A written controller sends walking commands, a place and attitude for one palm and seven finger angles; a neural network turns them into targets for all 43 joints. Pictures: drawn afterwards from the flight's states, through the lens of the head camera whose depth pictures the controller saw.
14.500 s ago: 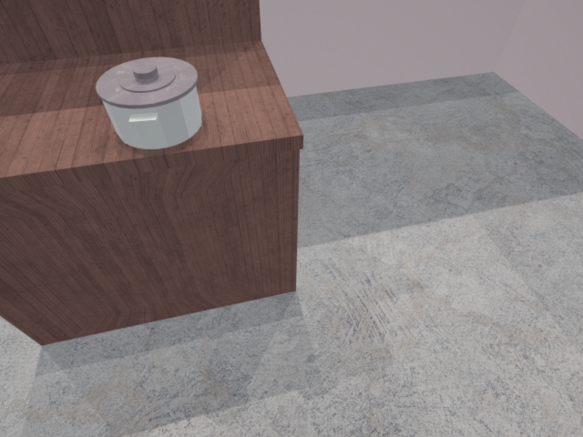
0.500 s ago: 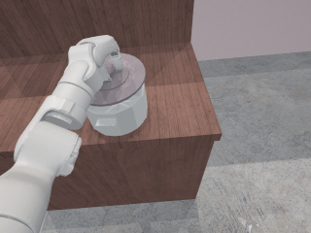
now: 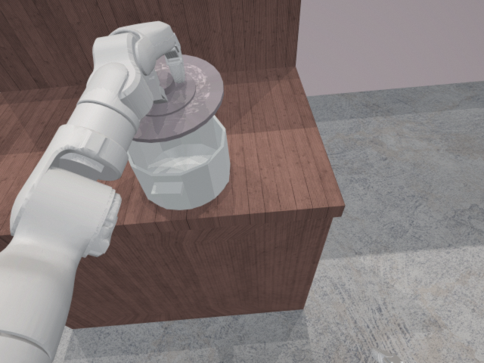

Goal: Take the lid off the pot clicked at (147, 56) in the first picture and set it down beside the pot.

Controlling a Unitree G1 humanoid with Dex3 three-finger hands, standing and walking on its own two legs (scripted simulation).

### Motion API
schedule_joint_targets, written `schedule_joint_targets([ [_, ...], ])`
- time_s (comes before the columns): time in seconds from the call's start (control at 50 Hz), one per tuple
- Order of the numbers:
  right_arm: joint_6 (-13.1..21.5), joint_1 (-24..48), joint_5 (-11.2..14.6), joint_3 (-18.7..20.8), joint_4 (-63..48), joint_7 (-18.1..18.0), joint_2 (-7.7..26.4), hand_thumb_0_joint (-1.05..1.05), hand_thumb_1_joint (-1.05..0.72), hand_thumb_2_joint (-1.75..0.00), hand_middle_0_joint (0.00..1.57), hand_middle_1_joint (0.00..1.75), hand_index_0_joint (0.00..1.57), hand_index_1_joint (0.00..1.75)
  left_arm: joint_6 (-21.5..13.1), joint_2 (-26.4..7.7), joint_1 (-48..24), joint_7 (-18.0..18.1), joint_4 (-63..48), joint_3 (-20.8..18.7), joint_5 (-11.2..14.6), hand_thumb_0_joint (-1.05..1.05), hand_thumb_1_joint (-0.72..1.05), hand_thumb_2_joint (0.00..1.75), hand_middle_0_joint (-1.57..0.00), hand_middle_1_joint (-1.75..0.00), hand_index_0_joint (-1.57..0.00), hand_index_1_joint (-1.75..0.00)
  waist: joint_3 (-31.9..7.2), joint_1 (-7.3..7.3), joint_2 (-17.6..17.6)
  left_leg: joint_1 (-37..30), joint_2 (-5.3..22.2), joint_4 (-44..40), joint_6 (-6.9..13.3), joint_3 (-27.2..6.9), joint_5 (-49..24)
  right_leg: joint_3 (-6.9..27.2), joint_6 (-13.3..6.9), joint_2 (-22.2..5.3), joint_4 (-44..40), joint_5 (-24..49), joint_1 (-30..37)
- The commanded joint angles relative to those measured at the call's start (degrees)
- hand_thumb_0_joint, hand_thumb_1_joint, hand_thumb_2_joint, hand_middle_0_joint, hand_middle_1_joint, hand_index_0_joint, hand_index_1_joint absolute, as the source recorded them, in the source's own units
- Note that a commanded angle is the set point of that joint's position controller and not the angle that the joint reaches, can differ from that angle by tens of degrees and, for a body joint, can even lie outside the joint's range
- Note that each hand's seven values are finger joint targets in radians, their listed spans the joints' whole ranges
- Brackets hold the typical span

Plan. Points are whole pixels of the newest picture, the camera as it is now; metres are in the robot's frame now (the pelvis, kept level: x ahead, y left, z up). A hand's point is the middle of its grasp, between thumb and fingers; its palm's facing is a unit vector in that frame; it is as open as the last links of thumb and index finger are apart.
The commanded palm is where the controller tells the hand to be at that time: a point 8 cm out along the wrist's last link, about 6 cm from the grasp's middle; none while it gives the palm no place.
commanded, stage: lift the lid straight up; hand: left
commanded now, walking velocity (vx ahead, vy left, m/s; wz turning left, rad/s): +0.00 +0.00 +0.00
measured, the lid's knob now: (159, 84) +0.51 +0.12 +0.22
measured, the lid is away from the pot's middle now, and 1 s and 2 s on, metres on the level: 0.01 0.02 0.15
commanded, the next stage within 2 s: move the lid sideways beside the pot in 0.74 s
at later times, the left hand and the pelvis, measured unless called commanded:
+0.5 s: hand (145, 54) +0.48 +0.12 +0.28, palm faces -0.17 -0.07 -0.98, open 7.5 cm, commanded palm +0.47 +0.12 +0.35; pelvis +0.00 +0.00 +0.00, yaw +0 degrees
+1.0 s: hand (145, 48) +0.49 +0.12 +0.28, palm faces -0.17 -0.07 -0.98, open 7.5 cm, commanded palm +0.47 +0.14 +0.35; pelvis +0.00 +0.00 +0.00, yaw +0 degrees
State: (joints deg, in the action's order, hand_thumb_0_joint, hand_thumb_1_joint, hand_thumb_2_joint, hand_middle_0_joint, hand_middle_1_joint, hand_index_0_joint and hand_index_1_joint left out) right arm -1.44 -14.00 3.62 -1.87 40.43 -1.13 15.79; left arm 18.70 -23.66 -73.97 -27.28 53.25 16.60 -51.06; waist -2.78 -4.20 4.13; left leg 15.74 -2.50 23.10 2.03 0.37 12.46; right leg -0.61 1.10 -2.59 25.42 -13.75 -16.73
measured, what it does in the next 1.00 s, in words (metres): stands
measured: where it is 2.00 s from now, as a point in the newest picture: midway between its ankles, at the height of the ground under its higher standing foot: outside the picture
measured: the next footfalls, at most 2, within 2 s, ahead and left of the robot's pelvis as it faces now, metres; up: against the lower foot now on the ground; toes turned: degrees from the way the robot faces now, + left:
none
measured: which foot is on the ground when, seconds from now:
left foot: down 0.00-1.00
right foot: down 0.00-1.00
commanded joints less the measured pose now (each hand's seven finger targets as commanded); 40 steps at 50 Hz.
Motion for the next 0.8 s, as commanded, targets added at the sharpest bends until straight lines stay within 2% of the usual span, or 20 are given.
schedule_joint_targets([
  [0.0,1.7,2.7,-0.1,2.4,-6.5,0.0,7.1,0.00,-0.90,-0.90,0.20,0.30,0.20,0.30,0.6,-15.6,-35.4,3.0,-8.9,-6.5,-1.8,0.00,0.64,0.97,-0.82,-1.04,-0.88,-1.09,-22.9,0.65,-7.8,-10.4,-0.7,-0.1,1.6,-1.9,-18.7,-1.7,-3.1,2.8,-1.0,21.5,6.9],
  [0.06,1.9,3.2,0.2,2.2,-7.1,-0.5,7.1,0.00,-0.90,-0.90,0.20,0.30,0.20,0.30,0.6,-15.8,-38.6,2.7,-9.6,-5.3,-2.3,0.00,0.64,0.97,-0.82,-1.04,-0.88,-1.09,-23.2,0.09,-8.4,-10.0,-1.0,-0.5,2.1,-1.5,-16.5,-1.4,-3.0,2.7,-1.1,21.2,7.4],
  [0.08,2.1,3.3,0.2,2.4,-7.4,-0.4,7.1,0.00,-0.90,-0.90,0.20,0.30,0.20,0.30,0.1,-12.4,-39.9,2.6,-12.1,-2.8,-0.8,0.00,0.64,0.97,-0.82,-1.04,-0.88,-1.09,-24.4,-0.36,-5.6,-12.0,-0.7,-0.2,1.9,-1.9,-19.6,-1.6,-3.2,2.5,-1.2,22.0,6.7],
  [0.12,3.1,3.2,-0.1,2.6,-7.5,-0.3,6.7,0.00,-0.90,-0.90,0.20,0.30,0.20,0.30,-0.1,-14.9,-43.7,2.7,-16.3,-4.5,-2.1,0.00,0.64,0.97,-0.82,-1.04,-0.88,-1.09,-28.5,0.02,-4.0,-15.9,-0.4,0.7,1.7,-2.8,-22.7,-1.4,-3.2,2.9,-0.6,22.3,6.6],
  [0.18,2.6,2.1,-0.1,2.6,-6.6,-0.4,7.4,0.00,-0.90,-0.90,0.20,0.30,0.20,0.30,0.9,-15.0,-36.7,2.4,-8.7,-5.5,-1.2,0.00,0.64,0.97,-0.82,-1.04,-0.88,-1.09,-24.4,0.17,-6.5,-12.1,-0.8,0.4,1.9,-2.2,-20.9,-1.6,-3.2,2.7,-1.5,22.3,6.8],
  [0.2,2.2,2.5,0.1,2.2,-6.2,-0.4,7.3,0.00,-0.90,-0.90,0.20,0.30,0.20,0.30,1.2,-16.9,-38.4,2.4,-7.5,-6.4,-2.5,0.00,0.64,0.97,-0.82,-1.04,-0.88,-1.09,-22.5,0.13,-8.1,-10.2,-0.7,-0.4,1.6,-1.9,-17.7,-1.7,-3.1,2.8,-1.3,20.8,6.2],
  [0.22,2.3,2.9,0.2,2.1,-6.5,-0.4,7.1,0.00,-0.90,-0.90,0.20,0.30,0.20,0.30,1.2,-14.3,-41.3,2.2,-9.4,-3.9,-2.1,0.00,0.64,0.97,-0.82,-1.04,-0.88,-1.09,-21.9,-0.49,-7.8,-10.5,-0.9,-0.6,1.8,-1.7,-16.7,-1.7,-3.1,2.8,-1.6,20.4,5.6],
  [0.26,2.7,3.1,0.2,2.2,-6.6,-0.6,7.0,0.00,-0.90,-0.90,0.20,0.30,0.20,0.30,1.2,-14.5,-42.3,2.1,-10.1,-4.0,-2.3,0.00,0.64,0.97,-0.82,-1.04,-0.88,-1.09,-23.6,-0.31,-7.6,-11.6,-0.9,-0.3,2.0,-1.7,-16.7,-1.6,-3.1,2.8,-1.4,20.4,6.0],
  [0.28,2.7,3.3,0.1,2.4,-7.1,-0.5,7.3,0.00,-0.90,-0.90,0.20,0.30,0.20,0.30,0.7,-14.1,-42.0,2.3,-12.6,-3.9,-1.1,0.00,0.64,0.97,-0.82,-1.04,-0.88,-1.09,-26.3,0.06,-4.8,-13.3,-0.7,0.2,1.7,-2.1,-20.2,-1.4,-3.2,2.3,-1.2,21.8,6.9],
  [0.3,3.0,3.5,-0.1,2.2,-7.3,-0.5,6.8,0.00,-0.90,-0.90,0.20,0.30,0.20,0.30,0.7,-16.4,-43.2,2.4,-13.1,-5.4,-2.4,0.00,0.64,0.97,-0.82,-1.04,-0.88,-1.09,-27.6,0.36,-5.1,-13.7,-0.7,0.5,1.7,-2.3,-20.8,-1.2,-3.2,2.6,-0.7,22.3,7.2],
  [0.36,3.0,3.3,0.2,2.2,-6.7,-0.6,6.7,0.00,-0.90,-0.90,0.20,0.30,0.20,0.30,1.6,-13.9,-43.9,1.8,-10.0,-3.4,-2.9,0.00,0.64,0.97,-0.82,-1.04,-0.88,-1.09,-24.6,-0.43,-6.4,-12.9,-0.7,0.5,1.8,-2.0,-20.5,-1.6,-3.2,2.8,-1.0,21.9,5.5],
  [0.38,2.6,2.8,0.1,2.3,-6.6,-0.5,7.2,0.00,-0.90,-0.90,0.20,0.30,0.20,0.30,1.7,-12.3,-41.0,1.8,-9.2,-2.9,-1.4,0.00,0.64,0.97,-0.82,-1.04,-0.88,-1.09,-23.9,-0.42,-5.4,-12.7,-0.7,0.4,1.8,-2.0,-21.5,-1.7,-3.2,2.5,-1.6,22.0,5.2],
  [0.44,2.9,3.8,0.1,1.9,-7.0,-0.6,6.7,0.00,-0.90,-0.90,0.20,0.30,0.20,0.30,1.8,-15.0,-45.8,1.6,-11.7,-4.0,-2.9,0.00,0.64,0.97,-0.82,-1.04,-0.88,-1.09,-25.9,-0.15,-5.6,-12.9,-0.9,0.4,1.8,-1.9,-20.5,-1.4,-3.2,2.6,-0.9,22.7,6.5],
  [0.48,2.5,3.4,0.3,2.0,-6.5,-0.4,7.1,0.00,-0.90,-0.90,0.20,0.30,0.20,0.30,2.2,-11.6,-43.9,1.6,-9.6,-2.0,-1.6,0.00,0.64,0.97,-0.82,-1.04,-0.88,-1.09,-24.5,-0.56,-4.7,-13.0,-0.6,0.4,1.4,-2.4,-22.4,-1.8,-3.4,2.5,-1.4,22.1,4.8],
  [0.54,2.9,3.9,-0.1,1.8,-7.1,-0.4,6.7,0.00,-0.90,-0.90,0.20,0.30,0.20,0.30,2.2,-16.0,-45.7,1.5,-11.0,-4.7,-3.6,0.00,0.64,0.97,-0.82,-1.04,-0.88,-1.09,-27.6,0.25,-5.6,-13.4,-0.8,0.8,1.7,-2.0,-22.7,-1.3,-3.3,2.6,-0.5,23.5,7.1],
  [0.58,1.9,3.3,0.2,2.0,-6.3,-0.2,7.2,0.00,-0.90,-0.90,0.20,0.30,0.20,0.30,3.2,-11.0,-40.4,1.1,-5.8,-2.2,-2.1,0.00,0.64,0.97,-0.82,-1.04,-0.88,-1.09,-23.1,-0.29,-6.9,-11.2,-0.7,0.4,1.5,-1.8,-22.3,-1.8,-3.3,2.4,-1.6,22.6,5.0],
  [0.62,1.5,4.4,0.2,1.7,-6.7,-0.2,7.2,0.00,-0.90,-0.90,0.20,0.30,0.20,0.30,3.4,-12.9,-42.1,0.9,-6.7,-3.1,-3.0,0.00,0.64,0.97,-0.82,-1.04,-0.88,-1.09,-22.4,-0.23,-9.0,-9.9,-0.8,-0.2,1.7,-1.4,-18.4,-1.8,-3.1,2.6,-1.5,21.3,5.4],
  [0.68,1.6,4.2,0.2,1.7,-6.9,-0.6,7.3,0.00,-0.90,-0.90,0.20,0.30,0.20,0.30,3.0,-13.0,-43.9,1.3,-8.1,-3.0,-2.0,0.00,0.64,0.97,-0.82,-1.04,-0.88,-1.09,-24.2,-0.40,-7.1,-10.8,-0.9,-0.1,1.8,-1.7,-18.7,-1.6,-3.2,2.3,-1.7,21.5,6.2],
  [0.7,1.6,4.3,0.1,1.5,-7.0,-0.7,7.1,0.00,-0.90,-0.90,0.20,0.30,0.20,0.30,3.0,-16.1,-45.3,1.4,-8.5,-4.5,-3.4,0.00,0.64,0.97,-0.82,-1.04,-0.88,-1.09,-25.9,-0.17,-8.0,-10.7,-0.9,-0.1,1.7,-1.7,-18.3,-1.3,-3.1,2.5,-1.2,21.8,7.3],
  [0.78,2.3,3.5,0.3,1.7,-6.8,-1.0,7.0,0.00,-0.90,-0.90,0.20,0.30,0.20,0.30,2.7,-13.2,-46.5,1.5,-8.4,-2.4,-2.3,0.00,0.64,0.97,-0.82,-1.04,-0.88,-1.09,-25.7,-0.83,-5.3,-12.3,-0.8,-0.1,1.6,-2.1,-19.6,-1.5,-3.2,2.4,-1.8,21.3,5.6],
])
